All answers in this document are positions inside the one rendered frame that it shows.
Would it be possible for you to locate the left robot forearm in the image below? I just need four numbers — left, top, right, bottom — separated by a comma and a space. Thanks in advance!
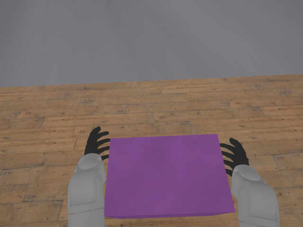
67, 153, 107, 227

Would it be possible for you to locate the right robot forearm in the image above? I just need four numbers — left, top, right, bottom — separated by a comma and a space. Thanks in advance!
231, 165, 280, 227

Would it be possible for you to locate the robot left hand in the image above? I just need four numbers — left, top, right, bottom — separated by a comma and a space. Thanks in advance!
84, 126, 110, 160

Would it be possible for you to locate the robot right hand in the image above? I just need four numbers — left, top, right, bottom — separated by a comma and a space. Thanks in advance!
220, 138, 249, 177

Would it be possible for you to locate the carton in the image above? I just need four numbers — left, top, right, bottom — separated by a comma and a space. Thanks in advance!
104, 134, 235, 219

